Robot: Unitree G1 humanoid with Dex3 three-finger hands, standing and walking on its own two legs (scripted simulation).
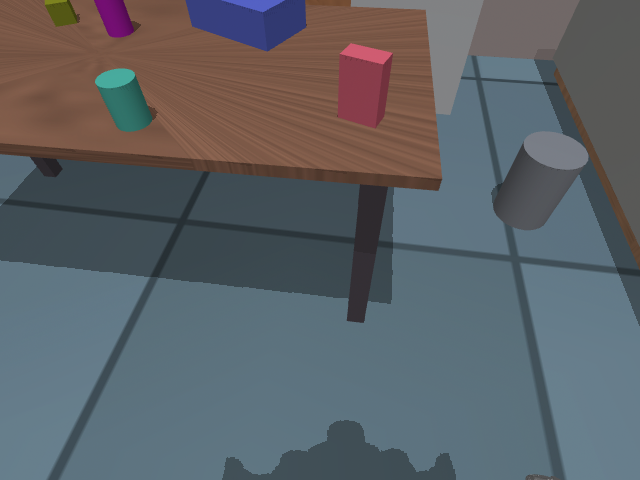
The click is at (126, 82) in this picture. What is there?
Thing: squat round
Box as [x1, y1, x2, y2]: [95, 68, 151, 131]
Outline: 100,74 95,79 95,83 117,127 121,130 132,131 146,126 151,121 151,115 134,73 131,70 120,68 109,70
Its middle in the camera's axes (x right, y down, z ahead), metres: -0.41 -0.29 +0.80
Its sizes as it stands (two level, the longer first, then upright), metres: 0.076 0.076 0.100
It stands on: a support 0.76 m high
